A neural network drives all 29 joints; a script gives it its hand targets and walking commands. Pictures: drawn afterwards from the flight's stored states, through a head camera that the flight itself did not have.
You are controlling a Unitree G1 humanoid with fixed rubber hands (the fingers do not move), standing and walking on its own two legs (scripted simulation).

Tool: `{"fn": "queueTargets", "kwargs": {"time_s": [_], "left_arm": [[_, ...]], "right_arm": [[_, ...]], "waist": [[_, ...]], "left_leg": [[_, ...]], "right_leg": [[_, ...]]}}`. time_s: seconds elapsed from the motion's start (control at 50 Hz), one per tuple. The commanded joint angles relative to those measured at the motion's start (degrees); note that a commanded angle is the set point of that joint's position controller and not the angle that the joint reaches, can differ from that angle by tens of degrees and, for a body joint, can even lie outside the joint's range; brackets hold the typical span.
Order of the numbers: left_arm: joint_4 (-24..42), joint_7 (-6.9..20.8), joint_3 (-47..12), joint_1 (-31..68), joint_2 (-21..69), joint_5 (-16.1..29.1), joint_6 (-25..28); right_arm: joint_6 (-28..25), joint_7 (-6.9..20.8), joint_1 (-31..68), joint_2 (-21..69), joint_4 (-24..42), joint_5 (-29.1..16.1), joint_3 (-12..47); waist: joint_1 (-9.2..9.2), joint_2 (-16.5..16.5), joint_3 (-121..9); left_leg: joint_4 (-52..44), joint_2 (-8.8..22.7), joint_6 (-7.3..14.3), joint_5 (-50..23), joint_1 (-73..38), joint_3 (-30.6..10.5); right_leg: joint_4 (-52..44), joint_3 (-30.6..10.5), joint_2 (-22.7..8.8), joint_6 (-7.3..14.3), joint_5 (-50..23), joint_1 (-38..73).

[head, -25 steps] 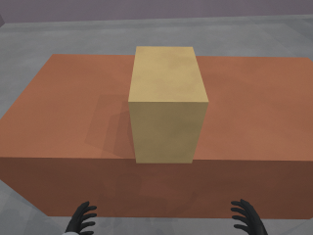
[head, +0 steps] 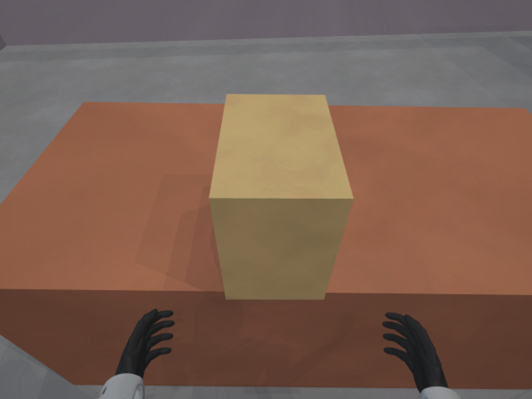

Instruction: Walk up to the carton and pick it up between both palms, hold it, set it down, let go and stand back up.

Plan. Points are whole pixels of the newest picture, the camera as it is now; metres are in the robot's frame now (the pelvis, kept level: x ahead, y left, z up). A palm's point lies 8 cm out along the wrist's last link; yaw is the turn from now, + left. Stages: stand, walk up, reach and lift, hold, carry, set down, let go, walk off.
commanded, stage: reach and lift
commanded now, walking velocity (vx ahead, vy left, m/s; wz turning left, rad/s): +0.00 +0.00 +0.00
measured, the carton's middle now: (275, 197) +0.48 +0.04 +0.03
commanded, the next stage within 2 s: none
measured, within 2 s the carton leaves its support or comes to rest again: neither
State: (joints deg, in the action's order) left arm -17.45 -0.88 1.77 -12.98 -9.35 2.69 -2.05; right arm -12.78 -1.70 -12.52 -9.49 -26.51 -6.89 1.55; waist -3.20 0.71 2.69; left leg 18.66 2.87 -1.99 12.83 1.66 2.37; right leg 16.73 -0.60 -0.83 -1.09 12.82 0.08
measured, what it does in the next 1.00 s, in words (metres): stands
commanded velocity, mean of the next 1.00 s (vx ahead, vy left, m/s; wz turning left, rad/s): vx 0.00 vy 0.00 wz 0.00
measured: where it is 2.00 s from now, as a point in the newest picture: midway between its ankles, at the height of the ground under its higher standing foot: outside the picture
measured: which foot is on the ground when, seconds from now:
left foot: down 0.00-1.00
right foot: down 0.00-1.00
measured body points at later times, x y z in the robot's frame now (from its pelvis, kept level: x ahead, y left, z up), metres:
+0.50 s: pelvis -0.02 +0.00 +0.00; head -0.02 +0.01 +0.45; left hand +0.26 +0.22 +0.02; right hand +0.27 -0.17 +0.01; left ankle -0.03 +0.13 -0.75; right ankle -0.04 -0.13 -0.75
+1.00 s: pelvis -0.03 +0.00 +0.00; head +0.00 +0.00 +0.45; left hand +0.33 +0.22 +0.08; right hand +0.35 -0.17 +0.07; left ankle -0.03 +0.13 -0.75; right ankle -0.04 -0.13 -0.75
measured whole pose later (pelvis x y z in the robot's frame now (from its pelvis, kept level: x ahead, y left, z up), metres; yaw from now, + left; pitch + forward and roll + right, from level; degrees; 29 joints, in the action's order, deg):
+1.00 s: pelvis -0.03 +0.00 +0.00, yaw -1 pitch -1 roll +0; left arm -15.6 -1.1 9.1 20.2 -9.4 5.5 -18.5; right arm 1.5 -9.3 21.9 -11.8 -27.1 -15.6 4.0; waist -2.8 0.2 3.4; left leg 19.6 3.5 -2.0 10.6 8.4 2.8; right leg 17.8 -1.3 -0.2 -1.0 10.3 -7.0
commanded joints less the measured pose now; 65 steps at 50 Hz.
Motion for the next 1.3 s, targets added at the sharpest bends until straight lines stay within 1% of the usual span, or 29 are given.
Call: {"fn": "queueTargets", "kwargs": {"time_s": [0.0, 0.12, 0.22, 0.32, 0.4, 0.44, 0.48, 0.52, 0.58, 0.66, 0.74, 0.86, 0.96, 1.12, 1.28], "left_arm": [[10.1, 1.0, 2.0, 8.1, -5.7, 1.0, 4.1], [9.3, 1.7, 2.5, 11.9, -6.1, 2.5, 5.5], [7.9, 1.5, 2.4, 16.2, -5.5, 3.5, 6.5], [6.2, 0.7, 2.1, 21.3, -4.7, 3.9, 8.1], [4.6, -0.1, 2.1, 25.6, -4.1, 3.4, 8.9], [4.7, -0.6, 2.4, 27.9, -3.9, 2.9, 7.6], [6.1, -1.1, 2.7, 30.1, -3.6, 2.4, 4.8], [8.8, -1.7, 2.9, 32.3, -3.5, 2.6, 1.4], [12.8, -2.3, 3.0, 35.0, -3.7, 3.6, -2.9], [14.8, -1.9, 4.8, 37.4, -3.7, 2.8, -7.9], [14.0, -1.1, 6.7, 39.8, -3.4, 2.0, -11.6], [12.4, -0.2, 8.4, 46.9, -5.1, 2.4, -14.2], [11.3, -0.1, 9.1, 54.0, -7.7, 3.5, -15.2], [6.8, 0.1, 10.2, 62.1, -10.9, 4.1, -18.0], [2.3, -0.2, 10.1, 70.1, -13.4, 4.8, -20.6]], "right_arm": [[-2.7, -1.2, 6.0, -2.7, 9.3, -1.3, 0.0], [-3.3, -2.5, 9.7, -2.1, 10.7, -1.2, -0.1], [-3.8, -3.1, 14.4, -1.5, 10.8, -1.2, -0.3], [-4.4, -3.1, 19.4, -1.2, 9.4, -1.9, -0.5], [-4.6, -3.0, 24.1, -1.6, 6.4, -2.9, -0.6], [-3.9, -3.0, 26.8, -2.1, 5.0, -3.4, -0.7], [-2.3, -3.2, 29.9, -2.9, 4.5, -4.0, -0.8], [-0.5, -3.6, 33.0, -3.8, 5.8, -4.8, -1.0], [1.9, -4.3, 36.9, -5.4, 8.5, -6.1, -1.1], [5.5, -5.4, 40.0, -6.8, 8.7, -7.5, -0.5], [8.4, -6.4, 43.3, -7.3, 7.7, -8.4, 0.6], [11.4, -7.4, 50.5, -7.9, 8.4, -8.6, 0.4], [13.5, -8.2, 57.1, -8.5, 8.8, -8.7, -0.2], [17.6, -9.5, 65.5, -9.5, 5.3, -10.8, 0.5], [20.9, -10.1, 74.0, -11.2, 1.1, -12.8, 0.5]], "waist": [[0.25, -1.5, -6.3], [0.06, -0.6, -7.1], [-0.21, -0.1, -7.3], [-0.31, -0.7, -8.4], [-0.11, -1.9, -9.8], [0.05, -2.5, -10.3], [0.24, -3.0, -10.8], [0.45, -3.0, -12.0], [0.80, -2.9, -15.0], [0.72, -3.5, -17.5], [0.39, -2.8, -17.7], [0.43, -1.0, -19.0], [0.46, -0.9, -22.5], [0.51, -1.5, -27.7], [0.97, -2.1, -30.4]], "left_leg": [[1.3, -4.7, -1.6, -25.1, -6.7, 2.4], [1.1, -4.5, -1.1, -21.6, -5.2, 2.5], [1.2, -4.1, -0.7, -19.7, -4.1, 2.3], [1.8, -3.6, -0.7, -18.9, -3.7, 2.0], [2.3, -3.3, -1.0, -19.3, -3.8, 1.7], [2.1, -3.2, -1.2, -19.3, -3.9, 1.6], [1.6, -3.1, -1.3, -19.3, -4.1, 1.6], [1.4, -3.0, -1.4, -20.0, -4.4, 1.6], [2.3, -3.0, -1.7, -23.0, -6.1, 1.6], [3.2, -3.2, -2.0, -26.4, -8.3, 1.5], [2.7, -3.4, -1.8, -25.6, -8.0, 1.7], [1.9, -3.7, -1.0, -22.2, -5.0, 2.4], [2.1, -3.7, -0.6, -21.2, -2.8, 2.8], [2.8, -3.7, -0.5, -22.5, -1.6, 3.0], [3.6, -3.7, -0.9, -24.2, -1.9, 2.7]], "right_leg": [[-2.5, 0.4, 2.1, 0.6, -18.4, -4.8], [-2.0, 0.0, 1.7, 0.1, -16.0, -4.9], [-1.7, 0.3, 1.9, 0.4, -12.3, -6.0], [-1.3, 0.6, 2.2, 1.2, -8.8, -7.5], [-1.0, 0.7, 2.4, 1.8, -7.6, -8.0], [-1.1, 0.8, 2.6, 2.1, -7.3, -8.0], [-1.2, 1.0, 2.9, 2.1, -7.3, -7.9], [-1.1, 1.3, 3.3, 2.0, -8.1, -7.7], [-0.7, 1.6, 3.9, 1.7, -10.5, -7.7], [-0.9, 1.7, 4.3, 1.3, -13.3, -7.6], [-1.2, 1.7, 4.4, 0.8, -14.3, -6.9], [-0.9, 1.4, 4.2, -0.1, -14.9, -5.5], [0.1, 1.1, 3.9, -0.6, -16.9, -3.9], [1.4, 1.1, 3.8, -1.4, -21.9, -1.6], [1.7, 1.8, 4.3, -1.5, -23.9, -2.2]]}}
